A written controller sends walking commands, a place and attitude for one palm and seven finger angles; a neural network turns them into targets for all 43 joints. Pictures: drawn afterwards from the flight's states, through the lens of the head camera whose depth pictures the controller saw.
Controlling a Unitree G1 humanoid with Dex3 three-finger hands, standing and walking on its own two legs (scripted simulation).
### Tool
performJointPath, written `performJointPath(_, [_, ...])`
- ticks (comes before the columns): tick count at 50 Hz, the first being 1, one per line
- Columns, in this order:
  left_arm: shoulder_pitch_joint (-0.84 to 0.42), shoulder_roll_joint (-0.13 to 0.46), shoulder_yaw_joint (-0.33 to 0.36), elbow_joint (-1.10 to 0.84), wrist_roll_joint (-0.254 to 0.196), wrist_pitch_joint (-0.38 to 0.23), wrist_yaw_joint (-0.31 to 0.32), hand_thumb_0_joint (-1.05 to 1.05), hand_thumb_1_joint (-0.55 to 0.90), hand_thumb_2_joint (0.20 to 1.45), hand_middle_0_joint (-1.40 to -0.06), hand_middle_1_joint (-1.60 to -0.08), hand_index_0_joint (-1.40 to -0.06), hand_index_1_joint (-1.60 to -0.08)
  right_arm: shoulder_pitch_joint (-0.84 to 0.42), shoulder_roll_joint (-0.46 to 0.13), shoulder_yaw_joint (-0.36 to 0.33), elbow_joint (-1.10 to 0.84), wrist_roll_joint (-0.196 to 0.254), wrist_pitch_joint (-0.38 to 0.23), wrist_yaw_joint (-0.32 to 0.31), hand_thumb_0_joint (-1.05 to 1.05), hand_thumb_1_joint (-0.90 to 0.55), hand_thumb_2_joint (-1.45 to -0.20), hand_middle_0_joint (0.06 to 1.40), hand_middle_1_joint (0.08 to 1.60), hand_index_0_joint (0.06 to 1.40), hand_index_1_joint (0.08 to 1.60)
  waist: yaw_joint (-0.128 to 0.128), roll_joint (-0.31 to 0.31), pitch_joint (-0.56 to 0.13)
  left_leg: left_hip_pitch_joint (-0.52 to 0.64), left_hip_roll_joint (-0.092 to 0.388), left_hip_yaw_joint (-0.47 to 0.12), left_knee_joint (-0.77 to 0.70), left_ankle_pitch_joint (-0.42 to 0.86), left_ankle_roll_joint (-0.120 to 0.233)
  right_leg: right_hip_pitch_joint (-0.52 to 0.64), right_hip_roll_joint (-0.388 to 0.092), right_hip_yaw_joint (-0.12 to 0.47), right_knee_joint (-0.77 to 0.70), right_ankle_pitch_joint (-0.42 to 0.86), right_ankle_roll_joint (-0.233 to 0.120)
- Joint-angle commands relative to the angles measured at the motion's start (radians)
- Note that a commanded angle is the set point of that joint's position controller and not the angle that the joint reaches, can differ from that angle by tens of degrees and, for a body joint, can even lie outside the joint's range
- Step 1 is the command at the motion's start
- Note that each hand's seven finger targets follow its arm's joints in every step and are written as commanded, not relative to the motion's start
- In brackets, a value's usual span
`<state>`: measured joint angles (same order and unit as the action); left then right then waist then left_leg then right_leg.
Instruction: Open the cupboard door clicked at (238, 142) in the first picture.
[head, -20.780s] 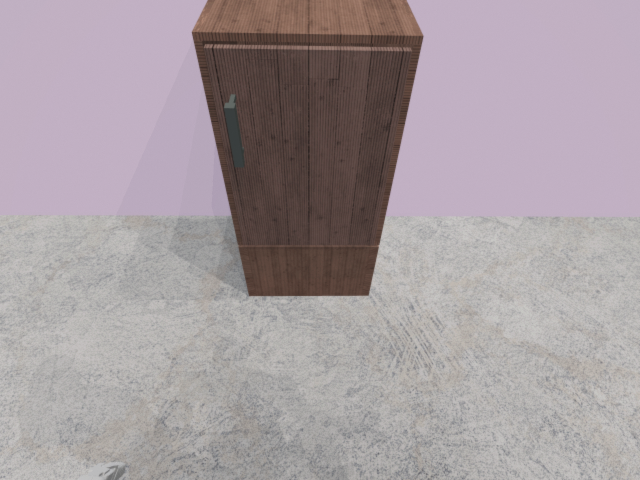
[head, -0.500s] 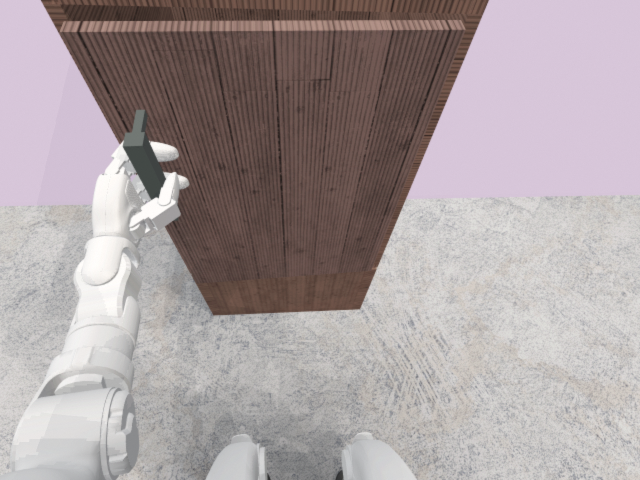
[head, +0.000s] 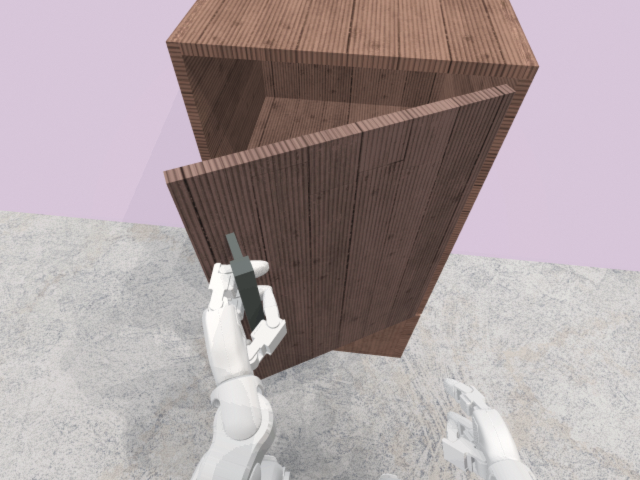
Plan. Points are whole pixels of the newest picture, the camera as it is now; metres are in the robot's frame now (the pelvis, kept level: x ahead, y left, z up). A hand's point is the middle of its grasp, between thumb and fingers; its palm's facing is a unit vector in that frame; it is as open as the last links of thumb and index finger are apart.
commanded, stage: pull the door open along its arc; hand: left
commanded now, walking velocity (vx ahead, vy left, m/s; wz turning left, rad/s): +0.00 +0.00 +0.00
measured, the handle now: (246, 286) +0.34 +0.12 +0.05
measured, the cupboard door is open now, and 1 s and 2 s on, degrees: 29 39 42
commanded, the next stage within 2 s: open thumb and fingers to let go in 0.22 s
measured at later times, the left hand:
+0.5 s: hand (297, 362) +0.25 +0.04 +0.05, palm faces +0.36 -0.93 -0.02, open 6.5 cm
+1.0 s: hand (298, 363) +0.25 +0.04 +0.05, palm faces +0.32 -0.95 -0.01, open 14.2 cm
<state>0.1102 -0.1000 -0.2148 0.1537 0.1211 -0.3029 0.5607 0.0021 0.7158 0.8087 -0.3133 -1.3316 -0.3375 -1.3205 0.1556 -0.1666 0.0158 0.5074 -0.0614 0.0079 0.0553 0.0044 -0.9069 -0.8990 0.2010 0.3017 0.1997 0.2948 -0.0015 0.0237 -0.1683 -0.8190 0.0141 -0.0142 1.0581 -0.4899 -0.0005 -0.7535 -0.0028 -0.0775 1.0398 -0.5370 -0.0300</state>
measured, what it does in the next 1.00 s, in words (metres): stands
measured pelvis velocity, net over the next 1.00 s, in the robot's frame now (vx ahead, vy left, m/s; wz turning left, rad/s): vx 0.00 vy -0.04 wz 0.02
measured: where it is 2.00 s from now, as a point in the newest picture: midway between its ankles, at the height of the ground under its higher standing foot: outside the picture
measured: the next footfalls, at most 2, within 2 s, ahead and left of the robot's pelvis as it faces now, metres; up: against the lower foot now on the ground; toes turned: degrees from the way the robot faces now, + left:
none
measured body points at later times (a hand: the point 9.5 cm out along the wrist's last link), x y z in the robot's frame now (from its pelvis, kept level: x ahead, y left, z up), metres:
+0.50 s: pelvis +0.00 -0.04 +0.00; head +0.03 -0.06 +0.45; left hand +0.22 +0.09 +0.05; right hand +0.18 -0.26 -0.09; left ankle +0.01 +0.12 -0.67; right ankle -0.02 -0.10 -0.67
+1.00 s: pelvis +0.00 -0.04 +0.00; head +0.04 -0.05 +0.44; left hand +0.23 +0.09 +0.05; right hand +0.18 -0.25 -0.10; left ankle +0.01 +0.12 -0.67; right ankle -0.02 -0.10 -0.67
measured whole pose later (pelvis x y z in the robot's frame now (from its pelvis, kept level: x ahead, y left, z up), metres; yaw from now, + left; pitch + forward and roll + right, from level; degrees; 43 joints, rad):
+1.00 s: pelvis +0.00 -0.04 +0.00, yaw +1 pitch +13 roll +1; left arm 0.33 -0.07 -0.26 0.00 0.08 -0.30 0.48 -0.01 -0.45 0.32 -0.26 -0.98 -0.29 -0.99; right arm 0.22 -0.19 0.02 0.51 -0.06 -0.05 0.01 0.01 -0.91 -0.90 0.20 0.30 0.20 0.30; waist -0.02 0.03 -0.17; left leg -0.81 0.02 -0.04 1.05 -0.48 -0.05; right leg -0.75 0.00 -0.10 1.07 -0.56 -0.08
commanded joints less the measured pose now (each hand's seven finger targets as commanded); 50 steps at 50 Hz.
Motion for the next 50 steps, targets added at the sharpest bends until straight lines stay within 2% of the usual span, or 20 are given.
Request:
performJointPath(1, [-0.047, -0.167, -0.152, -0.267, 0.01, -0.02, -0.016, 0.0, 0.9, 0.9, -0.4, -1.35, -0.4, -1.35, -0.024, -0.101, -0.037, -0.149, 0.015, -0.053, -0.02, 0.0, -0.9, -0.9, 0.2, 0.3, 0.2, 0.3, -0.042, -0.07, -0.209, 0.236, -0.015, -0.016, -0.151, 0.277, 0.012, 0.139, 0.025, -0.006, -0.185, 0.349, -0.006])
performJointPath(2, [-0.017, -0.164, -0.157, -0.286, 0.007, -0.017, -0.021, 0.0, 0.9, 0.9, -0.4, -1.35, -0.4, -1.35, -0.034, -0.097, -0.034, -0.15, 0.015, -0.057, -0.02, 0.0, -0.9, -0.9, 0.2, 0.3, 0.2, 0.3, -0.039, -0.052, -0.209, 0.243, -0.015, -0.014, -0.149, 0.281, 0.012, 0.14, 0.025, -0.003, -0.185, 0.356, -0.006])
performJointPath(7, [0.235, -0.17, -0.182, -0.386, -0.015, 0.006, -0.054, 0.0, 0.9, 0.9, -0.4, -1.35, -0.4, -1.35, -0.056, -0.083, -0.018, -0.178, 0.022, -0.074, -0.012, 0.0, -0.9, -0.9, 0.2, 0.3, 0.2, 0.3, -0.011, -0.041, -0.19, 0.237, -0.025, -0.008, -0.15, 0.293, 0.01, 0.185, 0.022, -0.004, -0.193, 0.404, -0.005])
performJointPath(10, [0.387, -0.132, -0.143, -0.45, -0.043, 0.011, -0.075, 0.0, 0.9, 0.9, -0.4, -1.35, -0.4, -1.35, -0.07, -0.078, -0.01, -0.194, 0.025, -0.074, -0.01, 0.0, -0.9, -0.9, 0.2, 0.3, 0.2, 0.3, 0.008, -0.047, -0.157, 0.211, -0.033, 0.001, -0.147, 0.265, 0.005, 0.201, 0.018, 0.007, -0.206, 0.42, 0.002])
performJointPath(12, [0.332, -0.112, -0.116, -0.442, -0.043, 0.013, -0.065, 0.0, 0.9, 0.9, -0.4, -1.35, -0.4, -1.35, -0.069, -0.079, -0.007, -0.189, 0.02, -0.077, -0.015, 0.0, -0.9, -0.9, 0.2, 0.3, 0.2, 0.3, -0.001, -0.052, -0.116, 0.181, -0.038, -0.003, -0.132, 0.239, 0.005, 0.172, 0.013, 0.02, -0.207, 0.403, 0.008])
performJointPath(15, [0.224, -0.085, -0.073, -0.403, -0.027, -0.004, -0.04, 0.0, 0.9, 0.9, -0.4, -1.35, -0.4, -1.35, -0.067, -0.081, -0.01, -0.172, 0.008, -0.087, -0.026, 0.0, -0.9, -0.9, 0.2, 0.3, 0.2, 0.3, -0.014, -0.069, -0.105, 0.151, -0.045, -0.005, -0.097, 0.194, 0.004, 0.12, 0.001, 0.051, -0.213, 0.353, 0.021])
performJointPath(16, [0.122, -0.052, -0.04, -0.388, -0.023, -0.011, -0.025, 0.0, 0.9, 0.9, -0.4, -1.35, -0.4, -1.35, -0.059, -0.085, -0.012, -0.158, 0.003, -0.089, -0.034, 0.0, -0.9, -0.9, 0.2, 0.3, 0.2, 0.3, -0.027, -0.104, -0.082, 0.13, -0.044, -0.01, -0.085, 0.179, 0.006, 0.099, -0.005, 0.065, -0.221, 0.327, 0.026])
performJointPath(17, [0.121, -0.055, -0.024, -0.367, -0.022, -0.017, -0.018, 0.0, 0.83, 0.87, -0.395, -1.342, -0.395, -1.342, -0.067, -0.085, -0.017, -0.153, 0.0, -0.091, -0.038, 0.0, -0.9, -0.9, 0.2, 0.3, 0.2, 0.3, -0.013, -0.1, -0.104, 0.123, -0.047, -0.009, -0.079, 0.165, 0.004, 0.101, -0.013, 0.083, -0.227, 0.301, 0.029])
performJointPath(21, [0.18, -0.042, -0.031, -0.382, -0.035, -0.036, -0.043, 0.0, 0.55, 0.75, -0.375, -1.313, -0.375, -1.313, -0.041, -0.084, -0.024, -0.162, 0.005, -0.102, -0.044, 0.0, -0.9, -0.9, 0.2, 0.3, 0.2, 0.3, -0.005, -0.125, -0.168, 0.11, -0.051, -0.008, -0.079, 0.188, 0.004, 0.19, -0.038, 0.135, -0.242, 0.403, 0.041])
performJointPath(22, [0.163, -0.042, -0.043, -0.398, -0.037, -0.041, -0.051, 0.0, 0.48, 0.72, -0.37, -1.305, -0.37, -1.305, -0.037, -0.086, -0.024, -0.16, 0.005, -0.104, -0.045, 0.0, -0.9, -0.9, 0.2, 0.3, 0.2, 0.3, -0.014, -0.108, -0.174, 0.106, -0.051, -0.006, -0.074, 0.189, 0.005, 0.198, -0.048, 0.15, -0.244, 0.432, 0.047])
performJointPath(26, [0.182, -0.027, -0.052, -0.397, -0.028, -0.06, -0.078, 0.0, 0.2, 0.6, -0.35, -1.275, -0.35, -1.275, -0.017, -0.095, -0.028, -0.154, 0.003, -0.108, -0.046, 0.0, -0.9, -0.9, 0.2, 0.3, 0.2, 0.3, -0.028, -0.135, -0.172, 0.085, -0.047, -0.017, -0.066, 0.203, 0.009, 0.217, -0.058, 0.166, -0.234, 0.503, 0.055])
performJointPath(31, [0.159, -0.014, -0.05, -0.383, -0.03, -0.084, -0.094, 0.0, -0.15, 0.45, -0.325, -1.237, -0.325, -1.237, -0.017, -0.104, -0.033, -0.148, 0.003, -0.113, -0.048, 0.0, -0.9, -0.9, 0.2, 0.3, 0.2, 0.3, -0.035, -0.135, -0.155, 0.061, -0.044, -0.023, -0.054, 0.169, 0.011, 0.178, -0.061, 0.172, -0.23, 0.43, 0.053])
performJointPath(34, [0.128, -0.02, -0.05, -0.379, -0.033, -0.09, -0.091, 0.0, -0.36, 0.36, -0.31, -1.215, -0.31, -1.215, -0.018, -0.105, -0.034, -0.148, 0.005, -0.113, -0.05, 0.0, -0.9, -0.9, 0.2, 0.3, 0.2, 0.3, -0.033, -0.135, -0.168, 0.059, -0.046, -0.021, -0.052, 0.15, 0.012, 0.164, -0.062, 0.171, -0.232, 0.369, 0.052])
performJointPath(36, [0.128, -0.001, -0.032, -0.386, -0.032, -0.092, -0.085, 0.0, -0.5, 0.3, -0.3, -1.2, -0.3, -1.2, -0.017, -0.103, -0.038, -0.149, 0.006, -0.114, -0.053, 0.0, -0.9, -0.9, 0.2, 0.3, 0.2, 0.3, -0.026, -0.143, -0.19, 0.064, -0.044, -0.02, -0.051, 0.164, 0.013, 0.179, -0.057, 0.171, -0.227, 0.382, 0.049])
performJointPath(38, [0.137, -0.009, -0.032, -0.391, -0.038, -0.088, -0.081, 0.0, -0.5, 0.3, -0.3, -1.2, -0.3, -1.2, -0.012, -0.101, -0.038, -0.152, 0.008, -0.111, -0.052, 0.0, -0.9, -0.9, 0.2, 0.3, 0.2, 0.3, -0.021, -0.129, -0.209, 0.073, -0.045, -0.017, -0.057, 0.177, 0.011, 0.189, -0.056, 0.159, -0.215, 0.413, 0.048])
performJointPath(42, [0.121, -0.031, -0.051, -0.377, -0.037, -0.074, -0.075, 0.0, -0.5, 0.3, -0.267, -1.0, -0.267, -1.0, -0.015, -0.101, -0.032, -0.156, 0.007, -0.11, -0.054, 0.0, -0.9, -0.9, 0.2, 0.3, 0.2, 0.3, -0.03, -0.14, -0.183, 0.082, -0.045, -0.015, -0.059, 0.175, 0.014, 0.171, -0.051, 0.148, -0.221, 0.403, 0.05])
performJointPath(44, [0.119, -0.02, -0.039, -0.382, -0.038, -0.073, -0.069, 0.0, -0.5, 0.3, -0.25, -0.9, -0.25, -0.9, -0.013, -0.101, -0.033, -0.156, 0.007, -0.108, -0.055, 0.0, -0.9, -0.9, 0.2, 0.3, 0.2, 0.3, -0.025, -0.135, -0.188, 0.088, -0.045, -0.014, -0.066, 0.174, 0.013, 0.171, -0.046, 0.138, -0.219, 0.39, 0.046])
performJointPath(45, [0.125, -0.028, -0.045, -0.378, -0.034, -0.07, -0.069, 0.0, -0.5, 0.3, -0.242, -0.85, -0.242, -0.85, -0.014, -0.102, -0.032, -0.157, 0.008, -0.108, -0.054, 0.0, -0.9, -0.9, 0.2, 0.3, 0.2, 0.3, -0.023, -0.114, -0.186, 0.1, -0.044, -0.012, -0.069, 0.181, 0.013, 0.162, -0.041, 0.13, -0.215, 0.388, 0.043])
performJointPath(47, [0.124, -0.035, -0.053, -0.374, -0.033, -0.064, -0.067, 0.0, -0.5, 0.3, -0.225, -0.75, -0.225, -0.75, -0.011, -0.103, -0.03, -0.159, 0.007, -0.106, -0.053, 0.0, -0.9, -0.9, 0.2, 0.3, 0.2, 0.3, -0.024, -0.121, -0.178, 0.111, -0.044, -0.012, -0.076, 0.193, 0.014, 0.157, -0.034, 0.105, -0.206, 0.395, 0.038])
performJointPath(50, [0.131, -0.05, -0.062, -0.382, -0.031, -0.06, -0.059, 0.0, -0.5, 0.3, -0.2, -0.6, -0.2, -0.6, -0.016, -0.102, -0.028, -0.166, 0.009, -0.106, -0.051, 0.0, -0.9, -0.9, 0.2, 0.3, 0.2, 0.3, -0.02, -0.097, -0.186, 0.136, -0.044, -0.007, -0.083, 0.199, 0.015, 0.142, -0.021, 0.083, -0.198, 0.379, 0.031])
